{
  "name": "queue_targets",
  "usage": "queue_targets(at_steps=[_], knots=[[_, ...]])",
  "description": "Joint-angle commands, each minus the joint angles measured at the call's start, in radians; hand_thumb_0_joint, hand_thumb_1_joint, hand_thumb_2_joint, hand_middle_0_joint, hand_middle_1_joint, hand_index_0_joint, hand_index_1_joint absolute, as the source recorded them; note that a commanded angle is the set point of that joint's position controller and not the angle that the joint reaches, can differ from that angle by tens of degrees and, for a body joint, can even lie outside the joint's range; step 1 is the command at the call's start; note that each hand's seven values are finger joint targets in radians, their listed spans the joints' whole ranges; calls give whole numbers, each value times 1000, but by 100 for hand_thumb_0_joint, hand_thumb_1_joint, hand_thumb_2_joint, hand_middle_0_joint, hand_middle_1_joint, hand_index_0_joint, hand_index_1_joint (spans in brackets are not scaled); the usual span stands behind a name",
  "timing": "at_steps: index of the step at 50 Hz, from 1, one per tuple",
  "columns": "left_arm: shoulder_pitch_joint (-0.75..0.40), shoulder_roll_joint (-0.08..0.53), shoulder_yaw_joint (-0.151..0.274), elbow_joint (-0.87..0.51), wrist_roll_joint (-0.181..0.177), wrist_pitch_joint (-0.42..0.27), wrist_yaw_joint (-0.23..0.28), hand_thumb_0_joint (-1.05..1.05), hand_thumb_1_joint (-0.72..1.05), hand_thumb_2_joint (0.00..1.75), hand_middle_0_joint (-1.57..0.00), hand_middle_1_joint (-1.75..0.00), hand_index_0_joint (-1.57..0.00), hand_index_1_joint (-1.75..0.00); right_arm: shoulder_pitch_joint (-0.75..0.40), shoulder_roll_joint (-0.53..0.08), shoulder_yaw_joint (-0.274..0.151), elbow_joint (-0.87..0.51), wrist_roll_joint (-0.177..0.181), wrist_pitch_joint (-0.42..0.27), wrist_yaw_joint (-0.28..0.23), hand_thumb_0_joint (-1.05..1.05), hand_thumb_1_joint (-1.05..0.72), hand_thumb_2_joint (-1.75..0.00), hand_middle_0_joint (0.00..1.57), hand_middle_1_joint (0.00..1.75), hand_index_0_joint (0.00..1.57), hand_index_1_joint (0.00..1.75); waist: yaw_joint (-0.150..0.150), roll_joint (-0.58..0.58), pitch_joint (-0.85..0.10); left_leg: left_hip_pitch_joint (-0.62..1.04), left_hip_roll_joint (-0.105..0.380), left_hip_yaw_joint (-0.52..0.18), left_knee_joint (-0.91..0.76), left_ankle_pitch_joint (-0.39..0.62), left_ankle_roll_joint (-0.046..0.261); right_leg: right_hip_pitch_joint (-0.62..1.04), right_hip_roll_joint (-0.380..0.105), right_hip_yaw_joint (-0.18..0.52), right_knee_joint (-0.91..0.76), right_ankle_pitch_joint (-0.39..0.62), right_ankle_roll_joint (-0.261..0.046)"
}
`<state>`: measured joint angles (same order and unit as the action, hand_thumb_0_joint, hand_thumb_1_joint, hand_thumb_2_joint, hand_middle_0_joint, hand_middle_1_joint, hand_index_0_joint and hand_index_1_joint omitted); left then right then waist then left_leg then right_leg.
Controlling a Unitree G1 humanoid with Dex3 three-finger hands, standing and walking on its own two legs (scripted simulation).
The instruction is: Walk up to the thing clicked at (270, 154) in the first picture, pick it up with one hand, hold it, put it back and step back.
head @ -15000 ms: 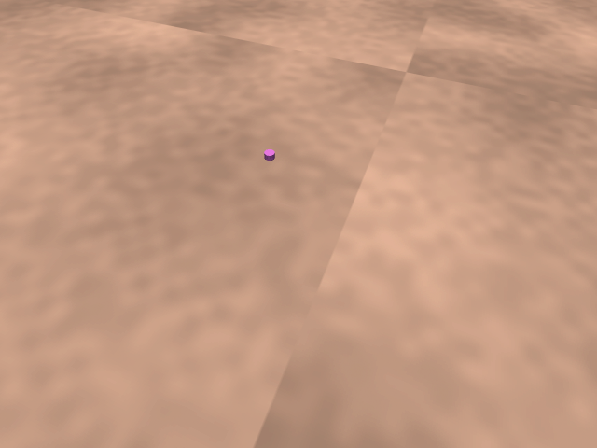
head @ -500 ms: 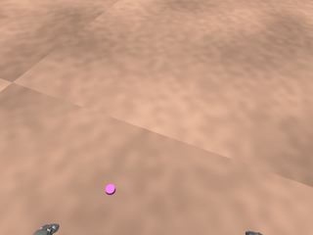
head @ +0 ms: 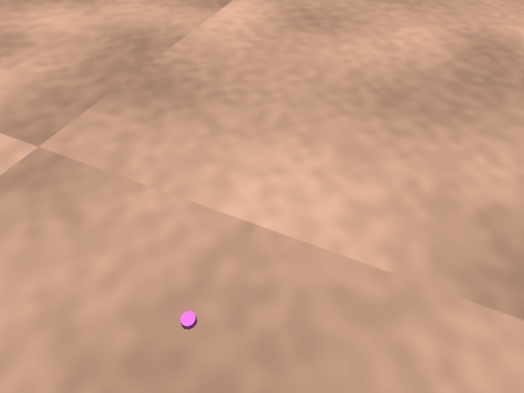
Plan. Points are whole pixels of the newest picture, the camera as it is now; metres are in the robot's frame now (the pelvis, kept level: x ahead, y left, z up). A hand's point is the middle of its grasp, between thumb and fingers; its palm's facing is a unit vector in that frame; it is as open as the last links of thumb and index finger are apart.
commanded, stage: stand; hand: left
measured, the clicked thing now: (188, 319) +0.48 +0.26 -0.76
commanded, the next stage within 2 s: none
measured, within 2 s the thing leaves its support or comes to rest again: neither
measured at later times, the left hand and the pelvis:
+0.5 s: hand out of the picture +0.11 +0.25 -0.15, palm faces -0.03 -0.94 -0.34, open 7.4 cm; pelvis +0.02 +0.00 +0.00, yaw +0 degrees
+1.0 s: hand out of the picture +0.10 +0.26 -0.15, palm faces -0.02 -0.94 -0.34, open 7.4 cm; pelvis +0.02 +0.00 +0.00, yaw +0 degrees
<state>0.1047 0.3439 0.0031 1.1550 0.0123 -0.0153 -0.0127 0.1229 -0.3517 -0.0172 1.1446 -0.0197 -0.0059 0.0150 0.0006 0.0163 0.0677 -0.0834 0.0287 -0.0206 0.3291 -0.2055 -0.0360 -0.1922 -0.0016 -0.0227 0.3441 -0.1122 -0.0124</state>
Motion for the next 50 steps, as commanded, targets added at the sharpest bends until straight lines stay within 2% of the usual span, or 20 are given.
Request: queue_targets(at_steps=[1,4,10,17,24,27,28,31,37,41,48,50], knots=[[-59,227,42,-70,-6,-25,15,0,90,90,-20,-30,-20,-30,-32,-197,-32,-60,6,-22,-10,0,-90,-90,20,30,20,30,2,-33,-87,-56,83,-72,-60,2,51,58,-131,148,-92,-95,-10],[-53,227,43,-67,-7,-24,13,0,90,90,-20,-30,-20,-30,-23,-197,-30,-58,4,-22,-13,0,-90,-90,20,30,20,30,2,-29,-86,-64,87,-71,-61,2,51,71,-135,146,-81,-54,-12],[-58,228,42,-71,-5,-21,12,0,90,90,-20,-30,-20,-30,-14,-202,-26,-60,6,-21,-15,0,-90,-90,20,30,20,30,4,-33,-70,-78,87,-73,-62,-9,49,55,-129,145,-84,-106,-11],[-59,215,38,-72,-9,-23,12,0,90,90,-20,-30,-20,-30,-12,-210,-21,-59,8,-29,-20,0,-90,-90,20,30,20,30,1,-12,-113,-58,103,-73,-63,103,45,120,-131,123,-33,112,-14],[-66,219,36,-71,-7,-20,14,0,90,90,-20,-30,-20,-30,-18,-209,-16,-62,9,-25,-22,0,-90,-90,20,30,20,30,0,-28,-103,-48,105,-72,-70,100,43,109,-129,115,-38,98,-8],[-66,216,35,-71,-11,-20,14,0,90,90,-20,-30,-20,-30,-23,-210,-15,-62,9,-26,-22,0,-90,-90,20,30,20,30,2,-14,-109,-34,105,-68,-67,125,40,110,-130,116,-37,123,-10],[-71,213,36,-72,-8,-20,14,0,90,90,-20,-30,-20,-30,-24,-214,-17,-63,7,-27,-23,0,-90,-90,20,30,20,30,-1,-10,-119,-39,110,-66,-66,156,42,131,-134,115,-28,166,-12],[-68,216,36,-70,-9,-22,15,0,90,90,-20,-30,-20,-30,-29,-210,-17,-64,10,-29,-24,0,-90,-90,20,30,20,30,0,-15,-130,-23,110,-66,-62,195,38,142,-134,108,-22,203,-8],[-67,214,36,-66,-7,-17,15,0,90,90,-20,-30,-20,-30,-34,-213,-17,-67,9,-22,-23,0,-90,-90,20,30,20,30,2,-15,-83,-40,102,-66,-78,81,42,100,-124,110,-52,83,-6],[-59,219,38,-64,-8,-20,15,0,90,90,-20,-30,-20,-30,-38,-211,-15,-73,10,-26,-22,0,-90,-90,20,30,20,30,2,-12,-104,-30,107,-67,-80,130,42,122,-129,109,-40,132,-8],[-60,222,36,-64,-7,-21,16,0,90,90,-20,-30,-20,-30,-34,-209,-16,-73,11,-21,-21,0,-90,-90,20,30,20,30,-1,-22,-104,-19,102,-62,-67,95,45,108,-131,117,-57,95,-9],[-54,224,38,-64,-8,-22,17,0,90,90,-20,-30,-20,-30,-31,-208,-14,-74,12,-21,-22,0,-90,-90,20,30,20,30,2,-20,-104,-26,102,-65,-70,111,45,121,-131,114,-48,127,-9]])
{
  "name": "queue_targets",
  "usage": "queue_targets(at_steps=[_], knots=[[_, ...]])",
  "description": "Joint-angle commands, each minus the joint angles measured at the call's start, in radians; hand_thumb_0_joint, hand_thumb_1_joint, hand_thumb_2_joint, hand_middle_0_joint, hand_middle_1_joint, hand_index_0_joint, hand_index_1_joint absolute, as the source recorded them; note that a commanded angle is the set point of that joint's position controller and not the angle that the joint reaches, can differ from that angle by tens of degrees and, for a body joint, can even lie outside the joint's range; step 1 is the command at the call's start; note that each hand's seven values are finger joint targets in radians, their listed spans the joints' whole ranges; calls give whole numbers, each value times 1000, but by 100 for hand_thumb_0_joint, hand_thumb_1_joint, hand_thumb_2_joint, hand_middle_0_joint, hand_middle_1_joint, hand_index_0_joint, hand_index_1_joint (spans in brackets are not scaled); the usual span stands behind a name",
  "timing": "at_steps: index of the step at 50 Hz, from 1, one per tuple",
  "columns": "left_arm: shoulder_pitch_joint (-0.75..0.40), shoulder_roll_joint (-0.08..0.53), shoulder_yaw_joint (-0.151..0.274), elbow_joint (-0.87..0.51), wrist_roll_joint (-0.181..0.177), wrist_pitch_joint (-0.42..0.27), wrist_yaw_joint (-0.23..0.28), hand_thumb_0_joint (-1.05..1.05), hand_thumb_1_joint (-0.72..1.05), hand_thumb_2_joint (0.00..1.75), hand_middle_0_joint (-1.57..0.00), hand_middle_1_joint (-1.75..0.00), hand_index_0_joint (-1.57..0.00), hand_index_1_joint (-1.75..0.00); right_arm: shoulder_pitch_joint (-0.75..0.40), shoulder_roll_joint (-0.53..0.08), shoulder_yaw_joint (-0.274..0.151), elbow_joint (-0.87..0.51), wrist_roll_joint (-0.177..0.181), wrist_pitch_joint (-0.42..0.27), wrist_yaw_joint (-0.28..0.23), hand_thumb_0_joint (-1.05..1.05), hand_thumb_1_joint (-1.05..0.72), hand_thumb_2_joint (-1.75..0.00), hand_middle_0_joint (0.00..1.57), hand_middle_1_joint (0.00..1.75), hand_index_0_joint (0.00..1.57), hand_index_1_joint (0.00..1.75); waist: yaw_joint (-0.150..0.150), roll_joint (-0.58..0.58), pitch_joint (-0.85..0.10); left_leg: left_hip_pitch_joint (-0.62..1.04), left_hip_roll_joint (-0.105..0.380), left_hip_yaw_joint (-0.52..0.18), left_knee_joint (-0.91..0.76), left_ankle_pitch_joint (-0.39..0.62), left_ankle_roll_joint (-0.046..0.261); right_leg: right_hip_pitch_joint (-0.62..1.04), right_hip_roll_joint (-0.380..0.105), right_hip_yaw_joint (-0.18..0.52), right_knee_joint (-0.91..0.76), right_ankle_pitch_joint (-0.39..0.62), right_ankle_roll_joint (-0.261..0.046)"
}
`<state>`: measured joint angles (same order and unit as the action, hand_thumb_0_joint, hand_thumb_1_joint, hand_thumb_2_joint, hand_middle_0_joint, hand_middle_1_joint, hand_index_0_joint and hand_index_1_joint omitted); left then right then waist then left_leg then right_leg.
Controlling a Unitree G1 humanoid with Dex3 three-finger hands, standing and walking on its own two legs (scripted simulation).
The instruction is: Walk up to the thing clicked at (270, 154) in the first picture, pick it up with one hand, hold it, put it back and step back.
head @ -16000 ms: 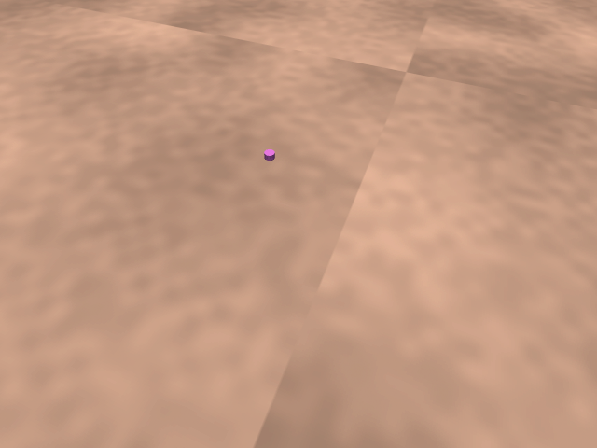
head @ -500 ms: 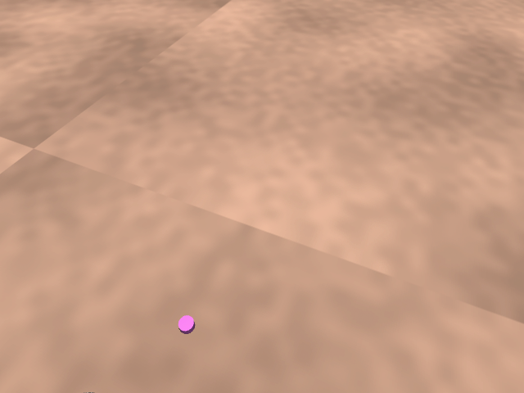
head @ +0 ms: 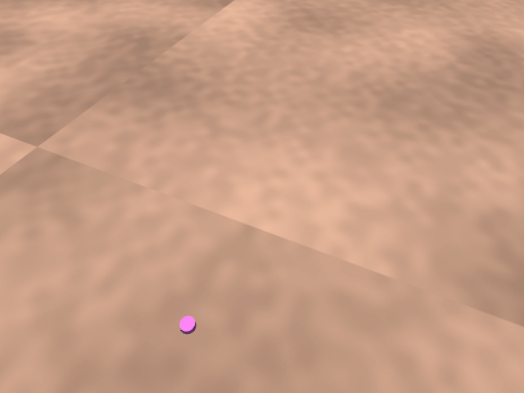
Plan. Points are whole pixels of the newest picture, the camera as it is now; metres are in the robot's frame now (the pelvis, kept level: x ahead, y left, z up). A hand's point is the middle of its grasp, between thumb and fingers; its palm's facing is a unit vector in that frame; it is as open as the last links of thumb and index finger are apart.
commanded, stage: stand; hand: left
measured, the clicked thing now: (187, 324) +0.46 +0.26 -0.77
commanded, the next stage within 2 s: none
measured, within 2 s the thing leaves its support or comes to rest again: neither
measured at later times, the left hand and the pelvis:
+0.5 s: hand out of the picture +0.08 +0.25 -0.15, palm faces -0.02 -0.94 -0.35, open 7.4 cm; pelvis +0.00 +0.00 +0.00, yaw +0 degrees
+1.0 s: hand out of the picture +0.08 +0.25 -0.15, palm faces -0.03 -0.94 -0.34, open 7.4 cm; pelvis +0.00 +0.00 +0.00, yaw +0 degrees
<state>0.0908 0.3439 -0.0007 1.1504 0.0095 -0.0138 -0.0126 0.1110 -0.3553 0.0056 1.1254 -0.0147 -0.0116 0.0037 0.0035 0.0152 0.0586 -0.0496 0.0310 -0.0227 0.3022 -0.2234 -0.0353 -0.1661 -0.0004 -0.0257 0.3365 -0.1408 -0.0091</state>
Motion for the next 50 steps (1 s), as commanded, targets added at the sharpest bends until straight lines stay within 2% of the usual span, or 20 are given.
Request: queue_targets(at_steps=[1,6,11,15,17,22,25,33,36,40,44,48,50], knots=[[-36,221,40,-58,-5,-24,17,0,90,90,-20,-30,-20,-30,-24,-207,-36,-55,5,-17,-11,0,-90,-90,20,30,20,30,0,-16,-98,-52,104,-63,-43,142,45,93,-134,118,-38,165,-13],[-36,219,41,-62,-5,-23,18,0,90,90,-20,-30,-20,-30,-16,-211,-38,-56,5,-16,-14,0,-90,-90,20,30,20,30,-3,-12,-122,-32,108,-58,-35,198,43,105,-136,112,-21,228,-15],[-34,224,41,-59,-5,-22,19,0,90,90,-20,-30,-20,-30,-11,-204,-36,-53,5,-14,-14,0,-90,-90,20,30,20,30,0,-22,-84,-56,102,-60,-45,131,44,85,-132,115,-40,154,-14],[-31,221,41,-60,-2,-20,18,0,90,90,-20,-30,-20,-30,-10,-204,-35,-56,3,-15,-13,0,-90,-90,20,30,20,30,-1,-14,-75,-68,102,-60,-53,112,46,82,-132,115,-43,144,-13],[-39,224,43,-62,-4,-19,18,0,90,90,-20,-30,-20,-30,-7,-206,-36,-56,2,-14,-13,0,-90,-90,20,30,20,30,0,-15,-57,-77,102,-63,-60,80,46,65,-126,116,-48,75,-11],[-32,225,44,-61,-3,-19,14,0,90,90,-20,-30,-20,-30,-2,-208,-37,-56,3,-17,-12,0,-90,-90,20,30,20,30,3,-10,-67,-79,105,-68,-64,78,49,83,-130,122,-42,92,-18],[-43,232,46,-65,-4,-18,15,0,90,90,-20,-30,-20,-30,0,-205,-39,-56,2,-17,-11,0,-90,-90,20,30,20,30,3,-20,-54,-91,97,-66,-64,59,45,73,-124,122,-53,41,-15],[-33,229,43,-67,-3,-22,16,0,90,90,-20,-30,-20,-30,8,-203,-40,-56,3,-13,-9,0,-90,-90,20,30,20,30,-3,-36,-71,-73,93,-60,-47,69,49,70,-130,130,-55,76,-16],[-29,225,43,-67,-4,-23,17,0,90,90,-20,-30,-20,-30,3,-208,-41,-59,3,-14,-10,0,-90,-90,20,30,20,30,-2,-13,-86,-64,97,-62,-45,102,49,82,-130,123,-42,140,-16],[-22,225,42,-63,-7,-22,17,0,90,90,-20,-30,-20,-30,9,-205,-37,-56,5,-13,-11,0,-90,-90,20,30,20,30,1,-19,-83,-58,98,-61,-45,107,47,80,-128,122,-43,120,-15],[-24,223,42,-64,-4,-20,18,0,90,90,-20,-30,-20,-30,6,-209,-37,-61,4,-13,-13,0,-90,-90,20,30,20,30,-3,-9,-85,-54,102,-61,-46,127,49,80,-130,121,-36,164,-17],[-26,222,42,-66,-4,-19,19,0,90,90,-20,-30,-20,-30,6,-213,-38,-62,3,-13,-14,0,-90,-90,20,30,20,30,-2,-13,-81,-53,102,-60,-45,121,45,77,-127,117,-35,134,-16],[-28,223,41,-66,-3,-21,18,0,90,90,-20,-30,-20,-30,6,-208,-36,-63,4,-13,-13,0,-90,-90,20,30,20,30,-4,-21,-88,-52,106,-61,-43,138,49,86,-130,120,-35,161,-16]])
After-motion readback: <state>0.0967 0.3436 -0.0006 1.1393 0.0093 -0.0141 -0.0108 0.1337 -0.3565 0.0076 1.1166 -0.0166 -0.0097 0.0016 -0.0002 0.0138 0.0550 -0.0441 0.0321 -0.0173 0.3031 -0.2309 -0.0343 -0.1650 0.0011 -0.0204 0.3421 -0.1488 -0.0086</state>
